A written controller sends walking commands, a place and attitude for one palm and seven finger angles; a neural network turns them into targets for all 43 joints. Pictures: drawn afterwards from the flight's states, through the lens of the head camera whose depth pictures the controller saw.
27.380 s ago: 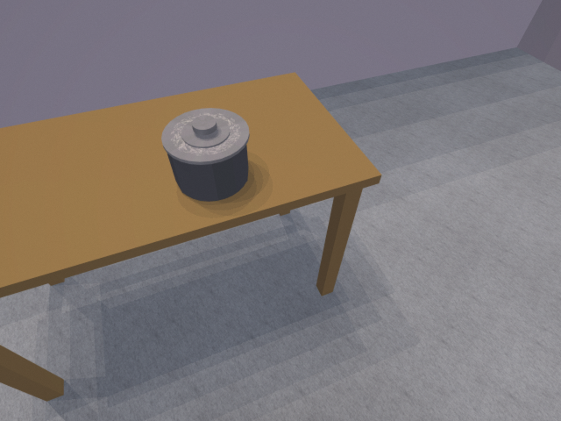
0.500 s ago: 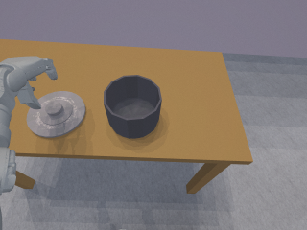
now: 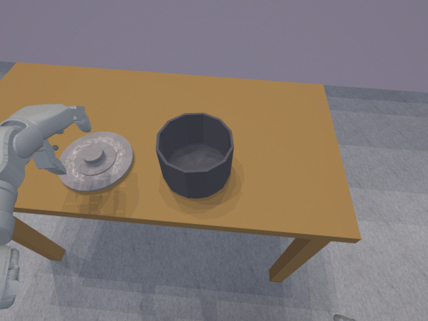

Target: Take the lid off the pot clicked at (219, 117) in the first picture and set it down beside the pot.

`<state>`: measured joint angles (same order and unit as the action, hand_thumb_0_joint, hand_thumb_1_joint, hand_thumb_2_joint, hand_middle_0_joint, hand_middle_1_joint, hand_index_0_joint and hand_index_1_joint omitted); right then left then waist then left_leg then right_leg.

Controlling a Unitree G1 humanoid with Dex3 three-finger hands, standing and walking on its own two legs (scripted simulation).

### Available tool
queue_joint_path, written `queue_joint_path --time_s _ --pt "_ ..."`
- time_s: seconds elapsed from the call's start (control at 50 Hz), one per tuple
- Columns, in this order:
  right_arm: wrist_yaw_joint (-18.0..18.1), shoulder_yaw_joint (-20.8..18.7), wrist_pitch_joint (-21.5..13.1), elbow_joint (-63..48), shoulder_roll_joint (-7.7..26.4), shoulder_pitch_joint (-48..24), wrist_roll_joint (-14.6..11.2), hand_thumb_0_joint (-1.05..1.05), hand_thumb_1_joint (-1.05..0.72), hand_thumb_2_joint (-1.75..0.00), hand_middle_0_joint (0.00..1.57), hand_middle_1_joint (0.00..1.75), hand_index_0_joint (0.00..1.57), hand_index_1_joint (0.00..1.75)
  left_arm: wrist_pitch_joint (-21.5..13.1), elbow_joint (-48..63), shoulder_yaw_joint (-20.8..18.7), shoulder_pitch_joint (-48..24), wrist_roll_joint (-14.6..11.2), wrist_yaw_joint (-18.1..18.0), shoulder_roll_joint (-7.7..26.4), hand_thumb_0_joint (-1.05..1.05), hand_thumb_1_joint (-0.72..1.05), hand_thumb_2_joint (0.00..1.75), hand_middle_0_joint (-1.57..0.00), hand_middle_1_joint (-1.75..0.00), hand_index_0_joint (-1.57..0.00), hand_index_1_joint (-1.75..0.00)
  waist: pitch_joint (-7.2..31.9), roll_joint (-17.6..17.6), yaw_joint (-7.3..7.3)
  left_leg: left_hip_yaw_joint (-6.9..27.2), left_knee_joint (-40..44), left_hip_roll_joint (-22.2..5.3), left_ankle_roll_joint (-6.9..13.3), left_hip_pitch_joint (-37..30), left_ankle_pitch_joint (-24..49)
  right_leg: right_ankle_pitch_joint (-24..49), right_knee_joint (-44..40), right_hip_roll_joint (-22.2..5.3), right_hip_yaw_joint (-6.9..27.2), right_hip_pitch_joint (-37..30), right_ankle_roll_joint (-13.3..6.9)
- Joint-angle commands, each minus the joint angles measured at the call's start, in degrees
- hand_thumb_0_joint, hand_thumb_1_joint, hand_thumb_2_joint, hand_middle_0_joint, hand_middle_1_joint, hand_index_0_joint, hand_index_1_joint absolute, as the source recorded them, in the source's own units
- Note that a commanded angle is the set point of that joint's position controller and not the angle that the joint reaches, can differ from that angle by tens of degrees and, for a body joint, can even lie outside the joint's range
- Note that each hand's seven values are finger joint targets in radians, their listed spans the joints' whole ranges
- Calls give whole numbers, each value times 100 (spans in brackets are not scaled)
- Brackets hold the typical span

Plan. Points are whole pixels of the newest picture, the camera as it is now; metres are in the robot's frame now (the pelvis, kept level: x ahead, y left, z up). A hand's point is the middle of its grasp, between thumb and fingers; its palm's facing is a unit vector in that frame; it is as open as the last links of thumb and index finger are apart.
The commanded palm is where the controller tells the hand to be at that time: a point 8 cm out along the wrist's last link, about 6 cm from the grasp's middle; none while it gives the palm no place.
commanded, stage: draw the hand back to the body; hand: left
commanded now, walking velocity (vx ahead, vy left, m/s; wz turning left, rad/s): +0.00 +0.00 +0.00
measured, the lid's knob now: (93, 154) +0.50 +0.32 -0.06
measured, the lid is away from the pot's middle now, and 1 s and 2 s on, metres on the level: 0.26 0.26 0.26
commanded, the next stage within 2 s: step back with the hand held close in 1.78 s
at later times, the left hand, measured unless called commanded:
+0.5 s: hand (77, 132) +0.40 +0.24 +0.14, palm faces +0.39 -0.86 -0.33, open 10.0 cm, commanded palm +0.34 +0.28 +0.16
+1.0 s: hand (74, 169) +0.31 +0.21 +0.15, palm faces +0.44 -0.83 -0.34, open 7.8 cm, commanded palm +0.25 +0.25 +0.17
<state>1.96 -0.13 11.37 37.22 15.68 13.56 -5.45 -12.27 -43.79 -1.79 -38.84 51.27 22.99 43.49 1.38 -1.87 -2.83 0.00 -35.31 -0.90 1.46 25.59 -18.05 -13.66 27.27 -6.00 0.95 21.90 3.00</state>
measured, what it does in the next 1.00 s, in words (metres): shifts its weight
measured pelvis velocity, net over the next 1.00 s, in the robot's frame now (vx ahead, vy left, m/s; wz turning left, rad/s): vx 0.03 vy -0.05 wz -0.01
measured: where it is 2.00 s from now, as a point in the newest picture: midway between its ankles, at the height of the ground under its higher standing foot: outside the picture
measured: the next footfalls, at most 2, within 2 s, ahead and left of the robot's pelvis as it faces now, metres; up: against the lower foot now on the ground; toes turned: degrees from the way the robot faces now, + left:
none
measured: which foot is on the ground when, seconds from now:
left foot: down 0.00-1.00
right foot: down 0.00-1.00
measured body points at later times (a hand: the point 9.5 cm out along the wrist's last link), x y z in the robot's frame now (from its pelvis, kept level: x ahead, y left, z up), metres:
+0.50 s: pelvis +0.03 -0.03 +0.00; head +0.05 -0.03 +0.45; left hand +0.37 +0.28 +0.16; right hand +0.14 -0.29 -0.11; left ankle -0.01 +0.10 -0.73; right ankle -0.01 -0.20 -0.73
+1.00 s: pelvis +0.03 -0.05 +0.01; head +0.03 -0.08 +0.45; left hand +0.28 +0.25 +0.17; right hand +0.21 -0.29 -0.09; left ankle -0.01 +0.10 -0.73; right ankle -0.01 -0.21 -0.73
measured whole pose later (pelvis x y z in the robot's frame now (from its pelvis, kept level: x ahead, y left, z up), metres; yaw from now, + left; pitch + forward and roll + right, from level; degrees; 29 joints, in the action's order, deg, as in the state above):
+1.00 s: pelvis +0.03 -0.05 +0.01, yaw +0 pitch -1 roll -1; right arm 5.7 0.9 -4.3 38.2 14.5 9.6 -1.9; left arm -0.6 3.9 -18.1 4.1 -2.3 -7.0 20.0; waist -0.5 -3.9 1.6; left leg 0.3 -29.0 -4.3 -3.1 9.1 -18.9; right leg -17.9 27.9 -3.6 -1.5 8.8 3.0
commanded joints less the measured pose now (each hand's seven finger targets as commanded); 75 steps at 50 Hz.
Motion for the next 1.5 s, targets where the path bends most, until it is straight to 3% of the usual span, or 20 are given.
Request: queue_joint_path --time_s 0.0,0.02,0.04,0.06,0.1,0.12,0.14,0.2,0.24,0.28,0.32,0.44,0.5,0.52,0.58,0.7,0.76,0.8,0.9,1.48 --pt "254 -212 -470 -878 465 534 -59 0 -90 -90 20 30 20 30 62 1784 -674 -2915 -3358 -1067 -86 0 2 58 -32 -90 -32 -90 1629 -691 -325 101 672 -174 -26 -2538 1986 928 -152 455 -571 24 -664" --pt "341 -104 -556 -701 614 336 -17 0 -90 -90 20 30 20 30 290 860 -512 -1805 -3712 -1520 -416 0 2 58 -32 -90 -32 -90 1080 -106 -229 277 749 -369 61 -2352 1030 435 -210 486 -572 156 -616" --pt "425 -73 -630 -695 691 242 5 0 -90 -90 20 30 20 30 393 745 -808 -1588 -4205 -1841 -361 0 2 58 -32 -90 -32 -90 1059 453 -136 211 881 -334 95 -1907 468 359 -313 408 -517 -97 -570" --pt "474 -55 -707 -632 787 183 28 0 -90 -90 20 30 20 30 414 992 -1155 -1774 -4455 -2105 4 0 2 58 -32 -90 -32 -90 1250 540 -73 104 868 -278 110 -1758 496 452 -339 364 -460 -383 -544" --pt "507 -50 -938 -596 839 49 122 0 -90 -90 20 30 20 30 327 2163 -1760 -2292 -4614 -2490 669 0 2 58 -32 -90 -32 -90 1960 -303 55 21 794 -255 13 -2113 1243 920 -205 316 -436 -781 -562" --pt "503 -54 -1076 -619 771 38 165 0 -90 -90 20 30 20 30 294 2656 -1817 -2323 -4617 -2626 598 0 4 59 -32 -89 -32 -89 2230 -854 104 21 758 -250 -63 -2385 1804 1249 -138 323 -469 -891 -585" --pt "484 -62 -1180 -611 717 31 192 0 -90 -90 20 30 20 30 350 2653 -1806 -1852 -4688 -2729 364 0 6 60 -32 -87 -32 -87 2131 -1022 120 23 696 -270 -122 -2399 2155 1442 -123 321 -482 -950 -585" --pt "446 -89 -1294 -509 761 9 252 0 -90 -90 20 30 20 30 518 2594 -2211 -710 -4859 -2953 392 0 13 62 -31 -83 -31 -83 1726 -433 234 -81 686 -279 -105 -1949 2305 1880 -83 309 -528 -1334 -546" --pt "414 -88 -1359 -557 699 -82 250 0 -90 -90 20 30 20 30 570 2883 -1942 -364 -4962 -2963 -92 0 17 64 -30 -80 -30 -80 1492 -478 212 -124 726 -285 -112 -1851 2304 1903 -53 320 -571 -1294 -516" --pt "403 -105 -1454 -556 691 -137 258 0 -90 -90 20 30 20 30 591 3407 -1867 -408 -5025 -2994 -199 0 22 65 -30 -77 -30 -77 1474 -609 192 -153 695 -284 -91 -1958 2369 1975 -57 323 -583 -1288 -507" --pt "406 -133 -1483 -529 735 -138 283 0 -90 -90 20 30 20 30 659 3467 -2164 27 -5032 -3042 8 0 26 67 -29 -74 -29 -74 1495 -427 228 -182 713 -274 -75 -1910 2412 2073 -40 335 -607 -1411 -496" --pt "400 -181 -1587 -491 699 -245 275 0 -90 -90 20 30 20 30 785 4179 -1962 685 -5149 -3038 -469 0 39 72 -27 -65 -27 -65 1366 -323 214 -248 653 -248 -42 -2090 2559 2276 -75 355 -653 -1408 -461" --pt "423 -188 -1618 -455 720 -302 296 0 -90 -90 20 30 20 30 814 4452 -2248 1018 -5159 -3096 -248 0 46 74 -26 -60 -26 -60 1385 -100 254 -269 660 -227 -10 -2120 2621 2474 -53 349 -672 -1567 -449" --pt "424 -187 -1642 -490 703 -342 293 0 -90 -90 20 30 20 30 805 4735 -2232 1074 -5157 -3091 -295 0 48 75 -26 -59 -26 -59 1506 -279 285 -297 676 -216 -7 -2207 2786 2588 -35 350 -662 -1609 -442" --pt "416 -189 -1657 -471 679 -414 297 0 -90 -90 20 30 20 30 884 4681 -2050 1532 -5225 -3068 -646 0 55 77 -25 -54 -25 -54 1248 -25 273 -333 671 -191 -2 -2133 2561 2553 -97 356 -698 -1543 -419" --pt "419 -171 -1721 -506 630 -601 320 0 -90 -90 20 30 20 30 857 5290 -2352 2165 -5267 -3102 -500 0 68 82 -23 -45 -23 -45 1161 -41 351 -397 681 -168 9 -2183 2448 2683 -93 328 -676 -1650 -390" --pt "427 -141 -1750 -582 589 -723 308 0 -90 -90 20 30 20 30 852 5489 -2141 2204 -5305 -3077 -786 0 75 84 -22 -41 -22 -41 983 -89 342 -407 741 -157 15 -2168 2130 2361 -152 332 -672 -1487 -375" --pt "431 -132 -1800 -588 581 -759 324 0 -90 -90 20 30 20 30 811 5819 -2318 2395 -5300 -3107 -626 0 79 86 -22 -38 -22 -38 1018 -176 385 -388 744 -156 13 -2229 2176 2375 -136 321 -663 -1533 -382" --pt "423 -108 -1847 -658 546 -855 335 0 -90 -90 20 30 20 30 807 6027 -2221 2887 -5333 -3082 -860 0 90 90 -20 -30 -20 -30 834 -78 400 -372 783 -154 5 -2169 1995 2158 -166 327 -670 -1443 -369" --pt "400 -48 -2195 -950 379 -1089 464 0 -90 -90 20 30 20 30 644 8375 -2088 6049 -5283 -3107 -1360 0 90 90 -20 -30 -20 -30 331 -188 609 -241 851 -250 -39 -1920 1438 1195 -222 276 -665 -1189 -385"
